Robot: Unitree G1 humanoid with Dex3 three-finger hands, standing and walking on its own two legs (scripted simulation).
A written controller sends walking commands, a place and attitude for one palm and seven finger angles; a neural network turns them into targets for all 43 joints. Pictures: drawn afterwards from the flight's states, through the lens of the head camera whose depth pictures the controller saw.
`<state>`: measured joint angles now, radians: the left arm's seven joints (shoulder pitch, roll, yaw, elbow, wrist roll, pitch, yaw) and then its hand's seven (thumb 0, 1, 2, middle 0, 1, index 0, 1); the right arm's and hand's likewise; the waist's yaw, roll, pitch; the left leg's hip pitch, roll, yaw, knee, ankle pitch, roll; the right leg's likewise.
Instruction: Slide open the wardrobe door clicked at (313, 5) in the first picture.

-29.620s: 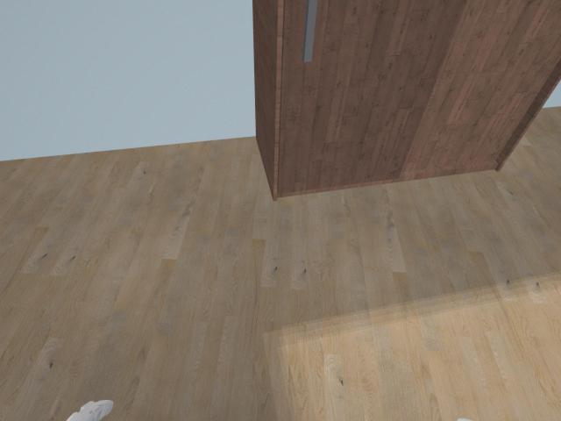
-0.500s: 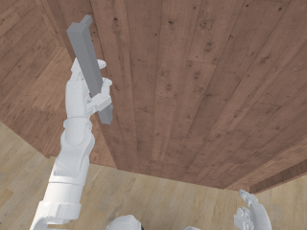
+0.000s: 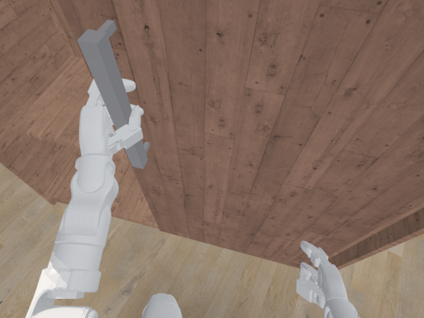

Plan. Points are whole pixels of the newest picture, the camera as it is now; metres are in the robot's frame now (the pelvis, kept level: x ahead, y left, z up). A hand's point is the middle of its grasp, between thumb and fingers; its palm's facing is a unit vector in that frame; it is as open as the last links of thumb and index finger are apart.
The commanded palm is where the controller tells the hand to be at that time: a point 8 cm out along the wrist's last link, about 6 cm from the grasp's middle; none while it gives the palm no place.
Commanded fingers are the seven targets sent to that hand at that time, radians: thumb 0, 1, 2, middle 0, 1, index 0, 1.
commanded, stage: step sideways, sliding the door along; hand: left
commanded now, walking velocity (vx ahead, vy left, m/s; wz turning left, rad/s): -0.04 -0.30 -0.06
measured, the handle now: (127, 109) +0.40 +0.25 +0.12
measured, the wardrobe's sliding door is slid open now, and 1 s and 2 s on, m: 0.56 0.56 0.56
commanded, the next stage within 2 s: stop walking and hold the door there in 0.28 s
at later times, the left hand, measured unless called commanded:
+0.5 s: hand (133, 128) +0.36 +0.22 +0.13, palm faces +0.32 -0.94 -0.12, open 6.7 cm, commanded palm +0.32 +0.24 +0.09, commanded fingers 0.00 0.90 0.90 -0.45 -1.40 -0.45 -1.40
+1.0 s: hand (132, 126) +0.36 +0.22 +0.13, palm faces +0.52 -0.81 -0.27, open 6.7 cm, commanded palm +0.32 +0.25 +0.09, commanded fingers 0.00 0.90 0.90 -0.45 -1.40 -0.45 -1.40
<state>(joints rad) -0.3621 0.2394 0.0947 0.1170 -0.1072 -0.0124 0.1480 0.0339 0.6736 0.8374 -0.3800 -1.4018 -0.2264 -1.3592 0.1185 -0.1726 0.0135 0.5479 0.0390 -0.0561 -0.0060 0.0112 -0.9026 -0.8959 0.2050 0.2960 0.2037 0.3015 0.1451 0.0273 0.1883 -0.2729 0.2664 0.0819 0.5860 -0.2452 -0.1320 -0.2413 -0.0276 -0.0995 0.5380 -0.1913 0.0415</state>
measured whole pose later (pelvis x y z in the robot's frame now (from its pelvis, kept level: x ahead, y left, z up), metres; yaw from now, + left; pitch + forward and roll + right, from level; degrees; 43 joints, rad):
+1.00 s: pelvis +0.01 -0.10 +0.01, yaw -7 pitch -2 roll +0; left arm -0.20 0.49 0.49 0.54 -0.06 -0.13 0.13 -0.12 0.56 0.79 -0.41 -1.31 -0.27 -1.38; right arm 0.23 -0.33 -0.02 0.72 0.05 -0.06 -0.08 0.01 -0.91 -0.90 0.20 0.30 0.20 0.30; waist -0.01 0.01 0.02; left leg -0.34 0.03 0.04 0.81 -0.44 -0.02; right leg -0.29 0.00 -0.11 0.51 -0.18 -0.07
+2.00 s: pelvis -0.03 -0.02 +0.00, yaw -3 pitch -2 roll +2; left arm -0.45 0.41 0.29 0.75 -0.03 -0.26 0.06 -0.19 0.60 0.80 -0.44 -1.39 -0.41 -1.40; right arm 0.23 -0.34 -0.06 0.73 0.04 0.01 -0.08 0.01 -0.91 -0.90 0.20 0.30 0.20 0.30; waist -0.01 0.01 0.06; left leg -0.29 -0.01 0.06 0.59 -0.24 0.00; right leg -0.34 -0.17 -0.02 0.65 -0.27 0.07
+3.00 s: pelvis -0.06 -0.01 +0.01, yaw -5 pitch +0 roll +0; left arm -0.53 0.41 0.36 0.78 0.01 -0.18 0.01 -0.16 0.57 0.73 -0.46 -1.40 -0.38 -1.40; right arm 0.27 -0.23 0.00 0.72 0.03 -0.09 -0.08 0.01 -0.91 -0.90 0.20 0.30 0.20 0.30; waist 0.00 -0.03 0.01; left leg -0.31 0.03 0.09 0.50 -0.18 0.01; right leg -0.30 -0.02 -0.06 0.52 -0.22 -0.02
